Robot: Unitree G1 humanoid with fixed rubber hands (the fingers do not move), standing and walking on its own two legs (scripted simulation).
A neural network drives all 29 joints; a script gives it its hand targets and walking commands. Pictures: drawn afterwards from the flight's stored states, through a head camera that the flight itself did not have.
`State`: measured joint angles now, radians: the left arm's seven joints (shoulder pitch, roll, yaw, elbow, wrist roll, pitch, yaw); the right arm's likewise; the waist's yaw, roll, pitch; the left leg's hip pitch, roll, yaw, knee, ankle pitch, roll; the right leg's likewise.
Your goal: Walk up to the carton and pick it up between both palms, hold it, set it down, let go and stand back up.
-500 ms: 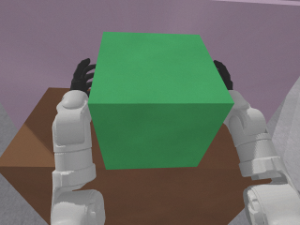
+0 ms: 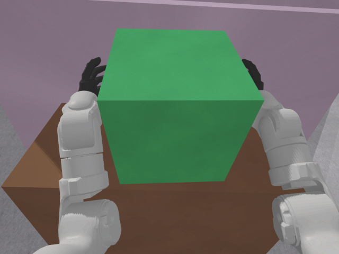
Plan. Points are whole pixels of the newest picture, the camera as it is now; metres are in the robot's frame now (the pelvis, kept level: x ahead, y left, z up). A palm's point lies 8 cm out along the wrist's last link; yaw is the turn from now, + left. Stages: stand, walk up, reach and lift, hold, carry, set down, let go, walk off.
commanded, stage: hold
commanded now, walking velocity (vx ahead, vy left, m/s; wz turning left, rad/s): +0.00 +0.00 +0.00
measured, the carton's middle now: (172, 107) +0.39 +0.01 +0.21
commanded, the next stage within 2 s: none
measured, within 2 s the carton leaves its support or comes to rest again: neither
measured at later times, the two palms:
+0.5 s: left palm (91, 92) +0.37 +0.18 +0.26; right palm (252, 90) +0.38 -0.16 +0.26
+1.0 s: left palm (90, 90) +0.37 +0.18 +0.26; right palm (252, 88) +0.38 -0.16 +0.27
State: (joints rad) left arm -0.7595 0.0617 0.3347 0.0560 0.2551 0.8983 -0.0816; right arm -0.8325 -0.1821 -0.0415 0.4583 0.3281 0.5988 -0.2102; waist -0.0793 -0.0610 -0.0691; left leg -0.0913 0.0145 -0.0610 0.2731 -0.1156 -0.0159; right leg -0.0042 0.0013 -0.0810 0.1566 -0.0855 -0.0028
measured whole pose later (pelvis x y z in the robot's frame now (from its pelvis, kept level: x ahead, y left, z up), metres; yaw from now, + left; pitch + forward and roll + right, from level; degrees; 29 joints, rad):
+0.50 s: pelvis +0.00 +0.00 +0.00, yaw +0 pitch -4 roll -1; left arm -0.78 0.06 0.34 0.05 0.26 0.91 -0.08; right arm -0.86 -0.19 -0.04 0.46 0.34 0.61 -0.21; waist -0.08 -0.07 -0.07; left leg -0.09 0.02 -0.06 0.27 -0.12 -0.02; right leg 0.00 0.00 -0.07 0.15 -0.09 0.00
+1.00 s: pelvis +0.00 +0.00 +0.00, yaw +0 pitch -3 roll -1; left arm -0.81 0.06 0.35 0.07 0.27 0.92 -0.09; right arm -0.88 -0.20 -0.05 0.48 0.34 0.63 -0.21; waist -0.08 -0.06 -0.07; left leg -0.10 0.02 -0.06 0.27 -0.12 -0.02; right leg -0.01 0.00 -0.07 0.16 -0.09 0.00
